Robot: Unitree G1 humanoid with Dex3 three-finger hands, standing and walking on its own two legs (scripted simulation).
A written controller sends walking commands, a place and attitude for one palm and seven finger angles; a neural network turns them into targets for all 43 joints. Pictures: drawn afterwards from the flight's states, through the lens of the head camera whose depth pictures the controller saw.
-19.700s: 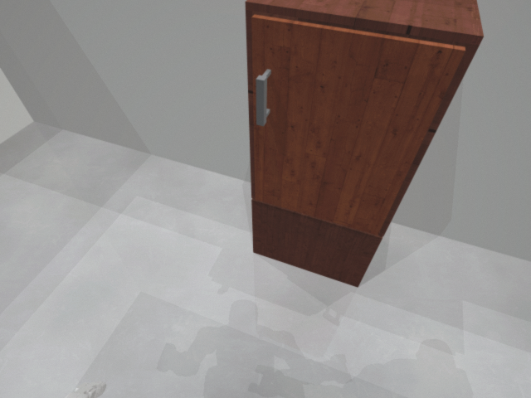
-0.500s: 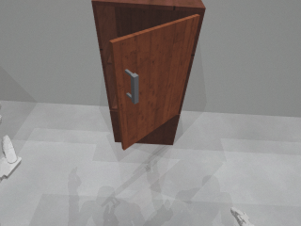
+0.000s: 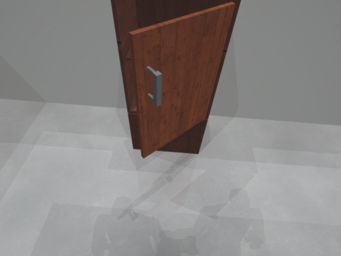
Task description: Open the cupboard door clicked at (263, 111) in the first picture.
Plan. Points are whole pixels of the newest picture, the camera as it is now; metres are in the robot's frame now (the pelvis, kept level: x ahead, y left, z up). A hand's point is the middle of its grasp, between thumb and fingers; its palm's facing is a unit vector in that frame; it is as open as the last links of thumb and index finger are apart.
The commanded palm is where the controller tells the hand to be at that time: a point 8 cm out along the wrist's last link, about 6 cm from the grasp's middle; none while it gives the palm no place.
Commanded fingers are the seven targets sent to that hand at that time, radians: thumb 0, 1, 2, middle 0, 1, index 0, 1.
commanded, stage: let the arm hang, fingers relaxed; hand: left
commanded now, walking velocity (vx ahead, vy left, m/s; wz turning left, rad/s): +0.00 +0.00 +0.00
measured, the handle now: (153, 86) +0.59 +0.08 +0.05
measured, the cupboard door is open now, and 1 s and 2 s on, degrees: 44 44 44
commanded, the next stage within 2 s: look to check the result in 0.80 s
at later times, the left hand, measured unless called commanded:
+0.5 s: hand out of the picture -0.04 +0.17 -0.17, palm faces +0.06 -0.98 -0.19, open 7.4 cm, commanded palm none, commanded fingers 0.00 0.90 0.90 -0.20 -0.30 -0.20 -0.30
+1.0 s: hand out of the picture -0.03 +0.16 -0.17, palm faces +0.06 -0.98 -0.19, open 7.4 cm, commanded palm none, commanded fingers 0.00 0.90 0.90 -0.20 -0.30 -0.20 -0.30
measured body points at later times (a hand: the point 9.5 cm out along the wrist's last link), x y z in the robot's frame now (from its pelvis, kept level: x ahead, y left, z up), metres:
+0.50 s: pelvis -0.01 +0.00 +0.01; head -0.01 -0.01 +0.46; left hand -0.04 +0.22 -0.15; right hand -0.03 -0.19 -0.16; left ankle +0.05 +0.11 -0.73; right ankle -0.02 -0.12 -0.73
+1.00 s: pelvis +0.00 -0.01 +0.01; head +0.01 -0.02 +0.46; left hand -0.03 +0.21 -0.15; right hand -0.02 -0.22 -0.16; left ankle +0.05 +0.11 -0.73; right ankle -0.02 -0.12 -0.73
